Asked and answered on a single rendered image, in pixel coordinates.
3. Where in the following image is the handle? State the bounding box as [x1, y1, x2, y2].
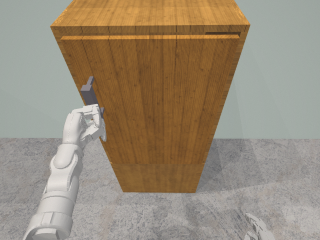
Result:
[80, 76, 105, 120]

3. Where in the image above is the right robot hand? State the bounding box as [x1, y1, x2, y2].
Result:
[244, 213, 276, 240]

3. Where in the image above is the cupboard door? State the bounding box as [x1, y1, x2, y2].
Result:
[60, 34, 240, 164]

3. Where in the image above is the left robot hand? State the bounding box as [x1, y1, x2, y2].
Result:
[62, 104, 107, 151]

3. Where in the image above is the robot left forearm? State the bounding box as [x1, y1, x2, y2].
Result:
[22, 143, 84, 240]

